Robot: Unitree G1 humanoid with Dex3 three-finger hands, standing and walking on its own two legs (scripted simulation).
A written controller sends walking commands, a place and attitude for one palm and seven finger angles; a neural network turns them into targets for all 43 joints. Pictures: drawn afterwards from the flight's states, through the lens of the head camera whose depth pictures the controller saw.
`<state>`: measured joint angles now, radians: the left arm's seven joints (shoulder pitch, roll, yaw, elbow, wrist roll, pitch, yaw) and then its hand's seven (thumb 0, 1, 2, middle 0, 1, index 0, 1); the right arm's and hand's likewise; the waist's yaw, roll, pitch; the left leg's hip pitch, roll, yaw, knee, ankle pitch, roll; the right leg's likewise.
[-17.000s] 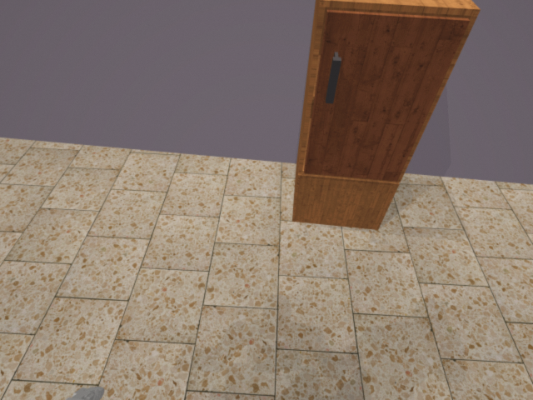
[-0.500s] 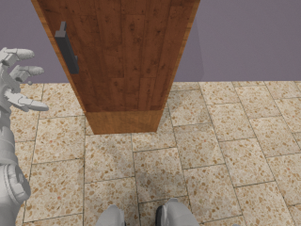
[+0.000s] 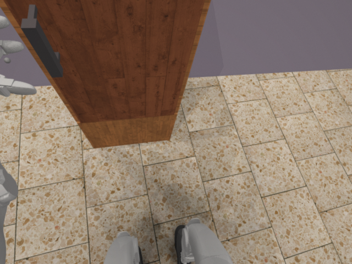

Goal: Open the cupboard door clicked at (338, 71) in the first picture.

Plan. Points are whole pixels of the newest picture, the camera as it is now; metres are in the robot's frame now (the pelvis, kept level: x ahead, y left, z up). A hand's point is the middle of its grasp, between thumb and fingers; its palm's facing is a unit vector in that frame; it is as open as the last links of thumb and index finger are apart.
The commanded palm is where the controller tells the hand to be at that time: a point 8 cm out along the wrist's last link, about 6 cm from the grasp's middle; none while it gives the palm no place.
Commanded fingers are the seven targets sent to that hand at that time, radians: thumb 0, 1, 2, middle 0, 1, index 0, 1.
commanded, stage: move the hooked fingers beside the handle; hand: left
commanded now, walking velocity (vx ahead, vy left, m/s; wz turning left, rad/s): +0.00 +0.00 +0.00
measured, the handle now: (45, 43) +0.57 +0.22 +0.07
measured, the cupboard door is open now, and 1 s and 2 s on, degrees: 0 0 0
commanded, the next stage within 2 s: slide the fingers in behind the handle in 0.84 s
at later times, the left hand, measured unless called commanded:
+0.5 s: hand (2, 59) +0.52 +0.29 +0.08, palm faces +0.07 -1.00 -0.02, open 14.0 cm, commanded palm +0.51 +0.32 +0.07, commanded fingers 0.00 -0.50 0.30 -0.30 -1.20 -0.30 -1.20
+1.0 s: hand (11, 59) +0.53 +0.28 +0.07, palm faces +0.06 -1.00 -0.03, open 14.0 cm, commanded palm +0.51 +0.31 +0.07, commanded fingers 0.00 -0.50 0.30 -0.30 -1.20 -0.30 -1.20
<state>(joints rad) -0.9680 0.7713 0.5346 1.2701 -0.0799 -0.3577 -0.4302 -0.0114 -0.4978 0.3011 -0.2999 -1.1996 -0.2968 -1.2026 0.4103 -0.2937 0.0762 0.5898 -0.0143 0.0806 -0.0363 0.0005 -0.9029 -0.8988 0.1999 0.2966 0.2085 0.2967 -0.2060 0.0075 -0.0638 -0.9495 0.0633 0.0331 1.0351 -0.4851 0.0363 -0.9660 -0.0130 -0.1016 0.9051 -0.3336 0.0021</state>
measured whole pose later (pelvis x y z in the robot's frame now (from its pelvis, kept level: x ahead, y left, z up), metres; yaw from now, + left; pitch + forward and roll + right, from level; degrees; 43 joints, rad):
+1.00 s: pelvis +0.01 +0.01 +0.00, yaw -1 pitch +24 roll -5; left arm -0.94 0.76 0.54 1.22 -0.07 -0.35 -0.41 -0.01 -0.50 0.30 -0.30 -1.20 -0.30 -1.20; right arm 0.41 -0.27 0.08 0.57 -0.02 0.12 -0.01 0.00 -0.90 -0.90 0.20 0.30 0.21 0.30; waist -0.21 0.02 -0.07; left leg -0.96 0.07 0.03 1.04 -0.51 0.04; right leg -0.97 0.00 -0.10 0.90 -0.34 0.01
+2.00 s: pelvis +0.01 +0.00 +0.00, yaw +1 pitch +24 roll -4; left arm -0.97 0.60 0.40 1.21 -0.09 -0.38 -0.29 -0.01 -0.50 0.30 -0.30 -1.20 -0.29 -1.24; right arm 0.41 -0.27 0.06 0.62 -0.03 0.08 0.01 0.00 -0.90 -0.90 0.20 0.30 0.21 0.30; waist -0.18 0.02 -0.08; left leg -0.96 0.06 0.01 1.05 -0.50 0.03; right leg -0.97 -0.01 -0.12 0.91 -0.35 0.00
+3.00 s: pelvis +0.01 -0.01 +0.00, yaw +0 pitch +23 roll -4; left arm -0.96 0.57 0.43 1.21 -0.06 -0.40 -0.23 -0.01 0.05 0.53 -0.34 -1.26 -0.35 -1.28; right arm 0.41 -0.27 0.05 0.60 -0.03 0.07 0.00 0.00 -0.90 -0.90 0.20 0.30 0.21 0.30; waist -0.20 0.02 -0.08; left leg -0.95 0.06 0.02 1.04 -0.49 0.03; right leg -0.98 -0.01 -0.10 0.92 -0.35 0.00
